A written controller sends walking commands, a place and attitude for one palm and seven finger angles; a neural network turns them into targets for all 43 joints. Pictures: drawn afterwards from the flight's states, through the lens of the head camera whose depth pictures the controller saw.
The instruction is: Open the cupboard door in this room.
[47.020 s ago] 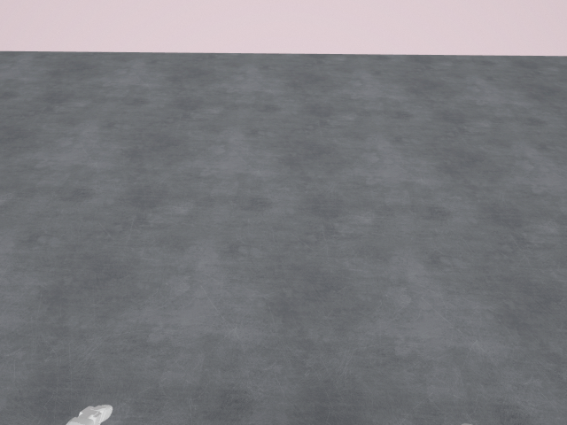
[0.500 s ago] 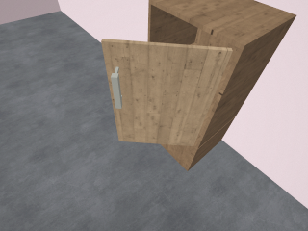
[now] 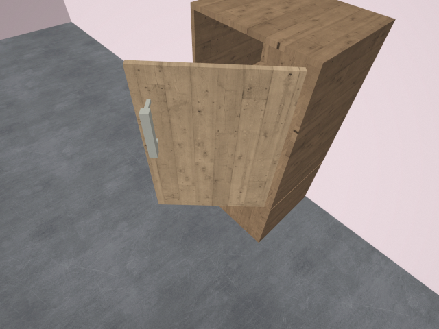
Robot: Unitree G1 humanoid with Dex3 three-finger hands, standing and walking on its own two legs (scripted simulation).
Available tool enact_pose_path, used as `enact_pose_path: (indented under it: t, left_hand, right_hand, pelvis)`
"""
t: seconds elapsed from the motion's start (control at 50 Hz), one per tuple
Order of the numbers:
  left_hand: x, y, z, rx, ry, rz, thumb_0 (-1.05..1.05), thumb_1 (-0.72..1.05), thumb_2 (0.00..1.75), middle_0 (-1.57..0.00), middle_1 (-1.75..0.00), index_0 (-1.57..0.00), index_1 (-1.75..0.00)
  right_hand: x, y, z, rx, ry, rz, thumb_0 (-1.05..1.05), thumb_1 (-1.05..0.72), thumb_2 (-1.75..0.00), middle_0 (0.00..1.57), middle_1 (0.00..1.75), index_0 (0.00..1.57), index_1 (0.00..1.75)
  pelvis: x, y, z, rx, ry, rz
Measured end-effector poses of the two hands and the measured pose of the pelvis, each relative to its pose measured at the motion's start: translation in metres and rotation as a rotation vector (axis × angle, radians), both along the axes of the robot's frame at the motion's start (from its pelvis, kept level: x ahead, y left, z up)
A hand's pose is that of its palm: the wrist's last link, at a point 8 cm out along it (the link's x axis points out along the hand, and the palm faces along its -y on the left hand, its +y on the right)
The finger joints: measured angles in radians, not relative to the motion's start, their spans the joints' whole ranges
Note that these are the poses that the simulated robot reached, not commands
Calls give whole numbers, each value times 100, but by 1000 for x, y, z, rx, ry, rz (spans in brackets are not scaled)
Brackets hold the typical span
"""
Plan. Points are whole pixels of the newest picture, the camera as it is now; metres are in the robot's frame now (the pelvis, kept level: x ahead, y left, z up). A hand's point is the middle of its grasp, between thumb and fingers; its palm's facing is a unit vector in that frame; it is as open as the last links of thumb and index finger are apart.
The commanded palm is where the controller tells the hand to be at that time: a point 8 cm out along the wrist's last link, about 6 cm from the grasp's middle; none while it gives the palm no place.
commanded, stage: come to a stop and stand still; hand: left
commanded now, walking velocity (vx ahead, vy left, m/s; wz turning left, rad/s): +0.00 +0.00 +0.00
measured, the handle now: (151, 129) +0.59 +0.21 -0.01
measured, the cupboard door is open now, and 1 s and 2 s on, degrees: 46 46 46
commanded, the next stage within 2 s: look again from close up in 0.52 s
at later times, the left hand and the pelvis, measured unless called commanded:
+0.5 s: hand out of the picture +0.01 +0.15 -0.18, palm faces +0.04 -0.99 -0.16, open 7.4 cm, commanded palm none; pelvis +0.02 -0.01 +0.00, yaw +0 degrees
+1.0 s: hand out of the picture +0.05 +0.18 -0.18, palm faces -0.01 -0.97 -0.24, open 7.4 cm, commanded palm none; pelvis +0.02 +0.00 -0.01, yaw -1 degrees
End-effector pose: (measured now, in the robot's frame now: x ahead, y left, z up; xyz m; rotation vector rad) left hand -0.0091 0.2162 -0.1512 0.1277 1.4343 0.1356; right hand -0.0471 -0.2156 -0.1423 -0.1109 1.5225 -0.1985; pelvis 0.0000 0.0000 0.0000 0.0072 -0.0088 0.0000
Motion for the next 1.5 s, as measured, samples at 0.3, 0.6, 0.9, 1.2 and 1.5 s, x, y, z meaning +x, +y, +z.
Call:
enact_pose_path:
  t: [0.3,0.6,0.9,1.2,1.5]
  left_hand:
    - [5,-15,-1,-10,12,29,1,91,89,-20,-30,-20,-30]
    - [19,-20,-1,-5,8,25,1,91,89,-20,-30,-20,-30]
    - [50,10,4,78,-132,-42,1,91,89,-20,-30,-20,-30]
    - [26,14,2,49,-87,-58,1,91,89,-20,-30,-20,-30]
    - [191,13,147,-12,-1428,-67,1,77,83,-20,-39,-21,-39]
  right_hand:
    - [53,-6,-4,-2,-82,38,1,-93,-90,20,30,20,30]
    - [87,-22,-1,-26,-132,62,0,-92,-90,20,30,20,30]
    - [92,-14,-13,-7,-244,55,0,-93,-90,20,30,20,30]
    - [62,-16,-4,-18,-185,66,0,-91,-90,20,30,20,30]
    - [171,-44,24,-123,-845,177,1,-91,-90,20,30,20,30]
  pelvis:
    - [16,-7,-1,3,6,2]
    - [29,-14,-1,7,8,1]
    - [22,-3,-11,-2,-12,-15]
    - [5,-2,-6,2,-6,-22]
    - [-35,-11,-48,-1,152,20]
